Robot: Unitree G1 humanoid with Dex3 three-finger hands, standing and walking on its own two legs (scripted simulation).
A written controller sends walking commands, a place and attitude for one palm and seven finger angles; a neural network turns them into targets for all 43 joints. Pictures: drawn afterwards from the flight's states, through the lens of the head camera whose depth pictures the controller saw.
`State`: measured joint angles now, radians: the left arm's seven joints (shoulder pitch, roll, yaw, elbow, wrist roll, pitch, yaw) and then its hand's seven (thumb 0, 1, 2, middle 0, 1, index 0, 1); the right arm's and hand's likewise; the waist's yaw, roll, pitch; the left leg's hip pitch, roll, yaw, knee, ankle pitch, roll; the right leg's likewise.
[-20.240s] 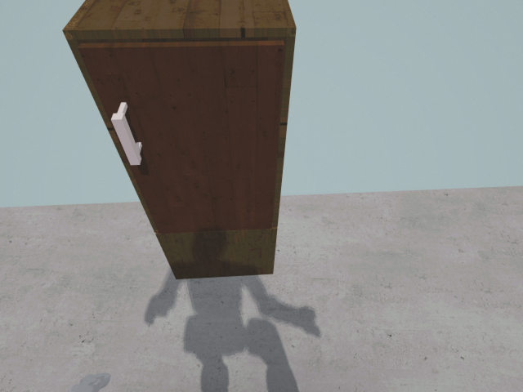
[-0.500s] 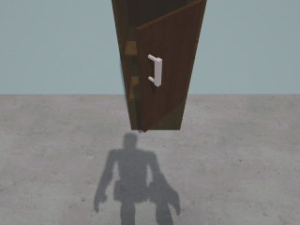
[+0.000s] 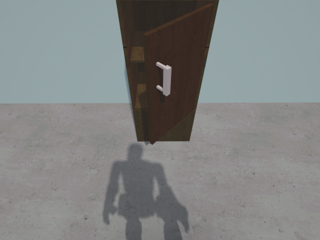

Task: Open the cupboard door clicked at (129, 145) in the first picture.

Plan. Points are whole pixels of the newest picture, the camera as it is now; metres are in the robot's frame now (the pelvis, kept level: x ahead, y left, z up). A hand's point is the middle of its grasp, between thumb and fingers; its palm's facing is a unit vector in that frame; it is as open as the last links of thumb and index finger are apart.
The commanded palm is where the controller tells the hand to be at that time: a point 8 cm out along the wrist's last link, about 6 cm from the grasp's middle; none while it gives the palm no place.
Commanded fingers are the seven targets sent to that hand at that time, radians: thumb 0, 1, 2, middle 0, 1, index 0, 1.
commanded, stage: look to check the result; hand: left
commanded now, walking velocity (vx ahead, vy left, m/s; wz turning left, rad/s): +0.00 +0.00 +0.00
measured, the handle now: (163, 79) +0.64 +0.02 +0.03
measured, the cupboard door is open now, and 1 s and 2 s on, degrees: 46 46 46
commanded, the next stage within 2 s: walk to a spot facing it in 0.58 s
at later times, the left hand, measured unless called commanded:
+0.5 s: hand out of the picture +0.07 +0.22 -0.16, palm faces +0.00 -0.96 -0.29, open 7.3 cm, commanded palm none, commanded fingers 0.00 0.90 0.90 -0.20 -0.30 -0.20 -0.30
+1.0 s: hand out of the picture +0.09 +0.20 -0.17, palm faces -0.09 -0.96 -0.28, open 7.3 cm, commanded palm none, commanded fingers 0.00 0.90 0.90 -0.20 -0.30 -0.20 -0.30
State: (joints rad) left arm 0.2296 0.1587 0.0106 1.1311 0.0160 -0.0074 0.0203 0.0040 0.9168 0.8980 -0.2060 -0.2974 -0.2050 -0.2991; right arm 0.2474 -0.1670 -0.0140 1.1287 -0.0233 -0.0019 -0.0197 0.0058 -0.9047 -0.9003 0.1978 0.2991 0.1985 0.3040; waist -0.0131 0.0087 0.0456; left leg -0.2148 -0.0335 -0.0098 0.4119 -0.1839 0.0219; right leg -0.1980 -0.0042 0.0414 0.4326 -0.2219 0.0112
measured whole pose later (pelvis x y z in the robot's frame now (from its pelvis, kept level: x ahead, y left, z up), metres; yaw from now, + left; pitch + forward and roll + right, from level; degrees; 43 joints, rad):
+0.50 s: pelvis +0.02 -0.01 +0.00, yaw +0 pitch -1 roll +0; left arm 0.15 0.26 0.02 1.13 0.01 -0.02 0.01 0.00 0.91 0.90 -0.21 -0.30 -0.20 -0.30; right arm 0.14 -0.27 -0.02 1.12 -0.02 -0.01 -0.01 0.01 -0.90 -0.90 0.20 0.30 0.20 0.30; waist -0.01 0.01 0.06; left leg -0.16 -0.02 -0.02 0.37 -0.19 0.01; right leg -0.14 0.00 0.04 0.38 -0.22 0.00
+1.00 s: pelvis +0.02 -0.02 -0.01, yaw -7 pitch -1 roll +2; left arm 0.17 0.25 0.05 1.04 0.02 0.05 0.00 0.00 0.91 0.90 -0.21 -0.30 -0.20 -0.30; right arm 0.13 -0.23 -0.04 1.02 -0.03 0.02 -0.03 0.01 -0.90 -0.90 0.20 0.30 0.20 0.30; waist 0.02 -0.01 0.10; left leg -0.19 0.01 0.10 0.48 -0.27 0.00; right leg -0.29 0.03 0.09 0.66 -0.35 -0.01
